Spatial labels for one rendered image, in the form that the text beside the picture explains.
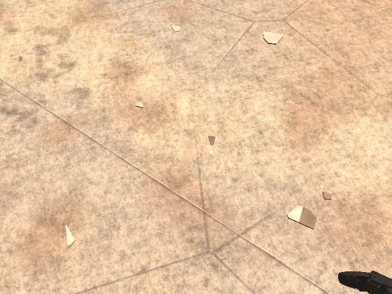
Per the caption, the right robot hand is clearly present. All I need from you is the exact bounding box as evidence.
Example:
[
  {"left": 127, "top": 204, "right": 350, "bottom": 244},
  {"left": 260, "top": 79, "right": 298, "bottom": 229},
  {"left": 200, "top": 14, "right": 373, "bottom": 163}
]
[{"left": 338, "top": 271, "right": 392, "bottom": 294}]

